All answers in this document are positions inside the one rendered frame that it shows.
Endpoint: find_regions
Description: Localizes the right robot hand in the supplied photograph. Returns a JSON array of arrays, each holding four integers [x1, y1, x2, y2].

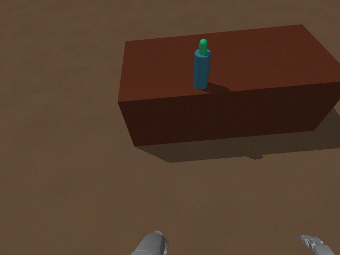
[[300, 235, 335, 255]]

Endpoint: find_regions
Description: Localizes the bottle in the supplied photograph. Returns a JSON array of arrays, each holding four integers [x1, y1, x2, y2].
[[193, 39, 211, 89]]

